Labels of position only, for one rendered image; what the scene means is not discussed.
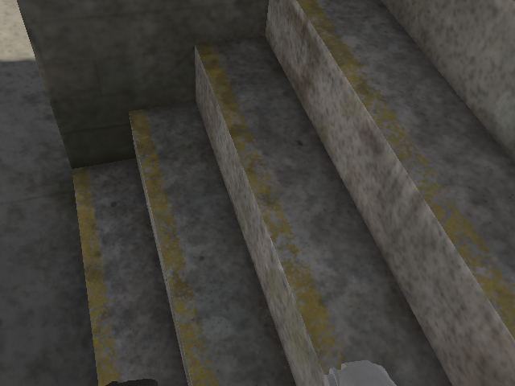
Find robot right thigh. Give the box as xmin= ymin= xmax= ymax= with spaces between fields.
xmin=324 ymin=360 xmax=397 ymax=386

